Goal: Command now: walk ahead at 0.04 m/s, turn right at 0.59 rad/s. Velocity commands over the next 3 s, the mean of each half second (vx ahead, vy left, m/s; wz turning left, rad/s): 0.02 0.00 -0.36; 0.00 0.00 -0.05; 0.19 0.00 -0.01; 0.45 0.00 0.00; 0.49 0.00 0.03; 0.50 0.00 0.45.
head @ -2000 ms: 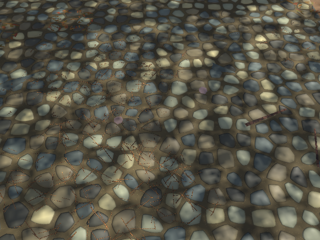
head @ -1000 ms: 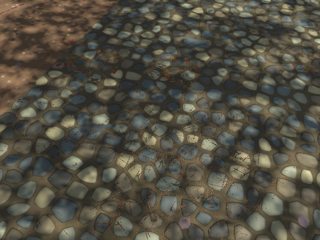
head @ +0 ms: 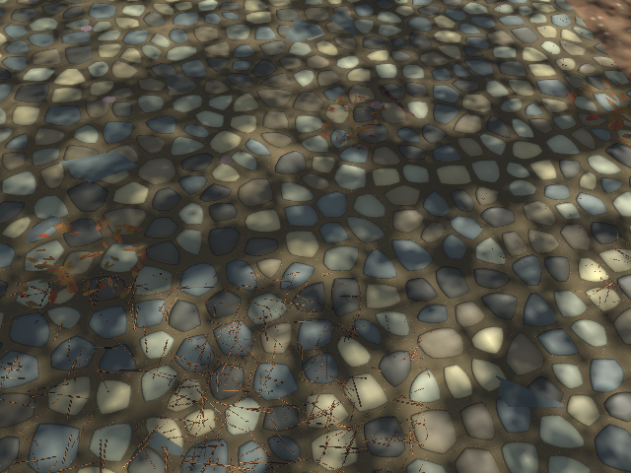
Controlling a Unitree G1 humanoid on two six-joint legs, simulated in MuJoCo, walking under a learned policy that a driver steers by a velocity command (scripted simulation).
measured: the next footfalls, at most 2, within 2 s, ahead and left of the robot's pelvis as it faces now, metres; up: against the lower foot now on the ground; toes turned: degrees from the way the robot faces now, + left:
right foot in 0.36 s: +0.01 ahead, -0.11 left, +0.00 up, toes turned -7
left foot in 0.66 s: +0.02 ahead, +0.10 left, +0.00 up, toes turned -10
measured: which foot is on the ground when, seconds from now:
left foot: down 0.00-0.36, up 0.38-0.64, down 0.66-1.00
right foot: up 0.00-0.34, down 0.36-1.00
